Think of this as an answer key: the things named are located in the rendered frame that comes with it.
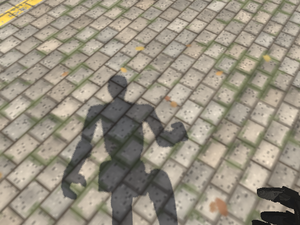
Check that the right robot hand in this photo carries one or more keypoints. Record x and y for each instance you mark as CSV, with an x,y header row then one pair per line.
x,y
285,196

